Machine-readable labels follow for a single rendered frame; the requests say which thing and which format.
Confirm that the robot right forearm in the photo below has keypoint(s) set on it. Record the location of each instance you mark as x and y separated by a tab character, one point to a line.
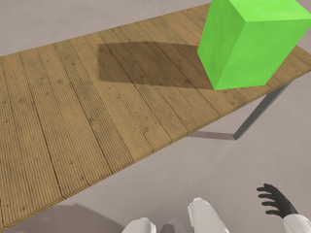
295	223

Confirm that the robot thigh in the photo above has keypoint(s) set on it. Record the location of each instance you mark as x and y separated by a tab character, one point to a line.
204	219
140	226

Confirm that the robot right thigh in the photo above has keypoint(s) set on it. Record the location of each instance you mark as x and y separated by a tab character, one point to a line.
204	219

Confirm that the carton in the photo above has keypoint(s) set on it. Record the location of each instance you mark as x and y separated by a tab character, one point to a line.
244	42

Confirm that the robot right hand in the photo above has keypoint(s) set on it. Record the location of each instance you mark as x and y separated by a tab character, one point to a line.
284	206

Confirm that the table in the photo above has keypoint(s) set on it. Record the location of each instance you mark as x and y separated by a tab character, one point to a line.
75	112

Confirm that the robot left thigh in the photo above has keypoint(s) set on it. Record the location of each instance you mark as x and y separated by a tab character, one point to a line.
140	226

